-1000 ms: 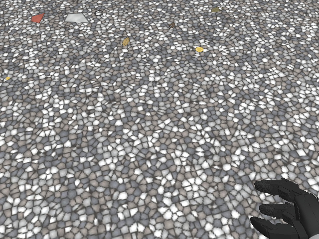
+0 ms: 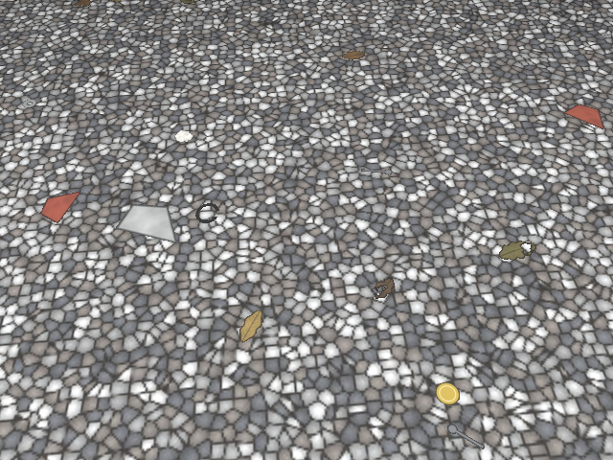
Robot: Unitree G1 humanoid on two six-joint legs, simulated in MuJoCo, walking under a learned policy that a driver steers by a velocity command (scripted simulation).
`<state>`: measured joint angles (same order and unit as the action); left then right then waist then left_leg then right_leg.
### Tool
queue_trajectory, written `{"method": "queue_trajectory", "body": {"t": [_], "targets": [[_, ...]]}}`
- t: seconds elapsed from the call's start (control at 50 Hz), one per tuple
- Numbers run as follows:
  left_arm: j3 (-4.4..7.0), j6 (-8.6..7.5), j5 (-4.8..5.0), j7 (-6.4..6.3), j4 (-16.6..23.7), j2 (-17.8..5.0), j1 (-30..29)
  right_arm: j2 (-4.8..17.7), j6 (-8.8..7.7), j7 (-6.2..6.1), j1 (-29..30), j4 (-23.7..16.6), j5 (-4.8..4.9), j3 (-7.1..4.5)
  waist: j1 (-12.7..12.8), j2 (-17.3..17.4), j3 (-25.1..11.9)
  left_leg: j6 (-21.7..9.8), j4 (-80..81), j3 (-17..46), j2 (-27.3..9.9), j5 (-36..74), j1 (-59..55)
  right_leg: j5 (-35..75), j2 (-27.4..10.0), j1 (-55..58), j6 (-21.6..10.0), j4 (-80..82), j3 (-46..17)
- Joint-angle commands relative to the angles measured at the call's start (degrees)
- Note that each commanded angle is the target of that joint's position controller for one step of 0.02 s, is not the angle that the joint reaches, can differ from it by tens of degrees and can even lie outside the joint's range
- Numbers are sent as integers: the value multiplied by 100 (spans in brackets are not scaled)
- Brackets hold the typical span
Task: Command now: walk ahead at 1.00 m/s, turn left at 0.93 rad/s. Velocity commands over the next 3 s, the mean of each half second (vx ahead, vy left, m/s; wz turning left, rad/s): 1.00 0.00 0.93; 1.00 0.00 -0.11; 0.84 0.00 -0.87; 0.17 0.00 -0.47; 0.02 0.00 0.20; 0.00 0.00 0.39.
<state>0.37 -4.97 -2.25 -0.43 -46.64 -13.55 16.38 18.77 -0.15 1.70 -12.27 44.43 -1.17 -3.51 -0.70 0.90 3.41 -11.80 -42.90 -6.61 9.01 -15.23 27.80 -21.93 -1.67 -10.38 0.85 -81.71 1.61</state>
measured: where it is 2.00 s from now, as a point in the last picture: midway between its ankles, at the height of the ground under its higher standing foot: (223, 129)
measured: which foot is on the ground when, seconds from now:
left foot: down 0.00-0.34, up 0.36-0.76, down 0.78-1.00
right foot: up 0.00-0.32, down 0.34-0.78, up 0.80-1.00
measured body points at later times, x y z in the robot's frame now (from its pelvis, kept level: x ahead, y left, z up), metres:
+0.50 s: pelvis +0.45 -0.03 +0.04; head +0.47 -0.03 +0.49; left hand +0.41 +0.27 -0.06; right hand +0.71 -0.24 -0.06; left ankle +0.34 +0.03 -0.59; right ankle +0.51 -0.15 -0.70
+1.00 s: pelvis +0.85 +0.19 +0.04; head +0.86 +0.19 +0.49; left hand +0.83 +0.48 -0.08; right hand +0.98 -0.07 -0.08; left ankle +0.76 +0.23 -0.70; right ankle +0.93 +0.07 -0.60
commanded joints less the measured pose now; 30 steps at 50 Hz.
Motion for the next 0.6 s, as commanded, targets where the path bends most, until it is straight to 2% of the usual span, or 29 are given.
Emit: {"method": "queue_trajectory", "body": {"t": [0.02,0.04,0.06,0.08,0.1,0.14,0.18,0.22,0.26,0.28,0.3,0.32,0.34,0.36,0.38,0.4,0.42,0.44,0.46,0.48,0.52,0.6], "targets": [[104,-266,-88,-1,1031,-947,-545,1036,-58,-168,-1013,-17,30,-349,-69,-630,-292,-1088,3034,4523,-2012,-465,-2845,160,-279,-3570,-1,-170,-693],[81,-135,-171,-1,1008,-902,-452,925,-156,-192,-848,-80,43,-299,147,-749,-146,-1018,3039,4058,-1779,-1,-2117,124,-413,-3121,103,198,-712],[58,13,-210,9,997,-840,-417,784,-235,-194,-766,-71,64,-237,306,-760,-18,-983,3118,3685,-1562,251,-1490,34,-530,-2811,216,550,-676],[37,113,-216,28,1057,-766,-476,765,-309,-177,-741,-90,86,-220,362,-678,36,-954,3202,3398,-1386,321,-1069,-53,-618,-2605,306,1047,-602],[6,156,-207,52,1211,-713,-792,806,-372,-162,-735,-116,95,-230,305,-608,152,-927,3324,3139,-1202,546,-735,189,-653,-2475,362,1616,-461],[-76,156,-111,125,1527,-551,-1532,819,-420,-143,-784,-139,91,-256,95,-407,312,-735,3424,2785,-878,903,-355,1267,-589,-2127,395,2820,-274],[-123,137,14,172,1654,-457,-1890,888,-421,-98,-911,-140,126,-317,-168,-150,168,-452,3315,2645,-714,1535,-588,2381,-357,-1724,310,3882,-168],[-100,115,84,169,1723,-551,-2049,962,-417,-69,-1088,-113,158,-365,-365,65,-37,-283,3130,2783,-850,2206,-1135,2804,-161,-1463,211,4451,-167],[-45,86,89,134,1754,-724,-2013,1002,-395,-107,-1092,-130,141,-397,-346,168,-149,-90,2755,2956,-965,2615,-1666,2641,-38,-1148,134,5021,-298],[21,73,88,94,1669,-880,-1720,1083,-389,-131,-1020,-158,121,-418,-202,197,-339,34,2346,3026,-976,3228,-1903,2330,105,-742,96,5177,-330],[144,54,103,27,1491,-1152,-1082,1241,-387,-132,-933,-179,72,-448,120,166,-776,171,1534,3008,-944,3959,-2095,1722,263,-64,36,5117,-332],[266,28,112,-56,1249,-1375,4,1386,-405,-103,-648,-222,50,-467,813,63,-1311,307,247,2827,-766,4105,-1797,1314,216,1101,-21,5123,-248],[424,4,0,-188,1025,-1736,1284,932,-480,-89,-435,-361,36,-335,1359,-272,-1976,393,-1540,2509,-507,3012,-912,-101,-624,2526,-173,5010,-1008],[494,0,-241,-226,956,-2122,1554,-64,-506,-110,-606,-647,157,-74,1018,-1822,-2275,467,-3195,1920,97,-1588,815,-2150,-2197,3538,-374,5932,-3517],[559,36,-173,-156,1052,-2110,743,149,-448,-123,-1047,-814,223,14,406,-2509,-2400,425,-3895,1601,-213,-1205,1622,-2957,-2600,3204,-783,6889,-5714],[442,75,-118,-125,1206,-1395,62,532,-329,-135,-599,-622,58,-37,413,-1297,-1482,449,-3927,1389,-674,-522,1793,-3128,-2259,2334,-808,6863,-4705],[359,93,-72,-86,1110,-1055,-57,588,-284,-49,-314,-631,-54,-45,392,-629,-941,511,-3595,1248,-874,-144,1630,-2001,-1919,1590,-766,6758,-3580],[327,82,-96,-60,949,-938,27,507,-239,48,-129,-648,-107,-32,340,-373,-684,569,-3373,1236,-1013,-61,1448,-1040,-1631,1120,-676,6773,-2808],[289,31,-76,-56,719,-852,246,338,-195,137,-26,-747,-156,16,266,-459,-465,606,-3209,1305,-1114,-55,1362,-457,-1426,771,-646,6841,-2254],[263,-39,-29,-10,522,-747,399,183,-144,190,15,-815,-158,79,182,-611,-333,636,-3090,1344,-1173,-43,1351,-61,-1333,569,-634,6924,-1937],[247,-172,58,88,312,-701,551,53,-87,229,245,-963,-155,162,83,-576,-158,672,-2845,1430,-1152,123,1595,668,-1308,462,-693,7150,-1469],[276,-265,68,151,127,-923,587,211,-135,284,1158,-1333,-134,251,35,-441,270,741,-1188,1122,-1036,1140,1524,1929,-1059,182,-718,7723,-225]]}}
Next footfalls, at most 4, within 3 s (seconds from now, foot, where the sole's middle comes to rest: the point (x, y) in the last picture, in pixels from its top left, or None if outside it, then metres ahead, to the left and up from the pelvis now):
0.34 right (389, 419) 0.55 -0.13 -0.73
0.78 left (216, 324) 0.79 0.25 -0.73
1.22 right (228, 185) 1.25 0.26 -0.73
1.60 left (191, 111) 1.59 0.41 -0.73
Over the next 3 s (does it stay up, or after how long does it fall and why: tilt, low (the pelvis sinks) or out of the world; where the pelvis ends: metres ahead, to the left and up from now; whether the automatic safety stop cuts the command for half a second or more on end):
stays up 1.55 0.33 0.04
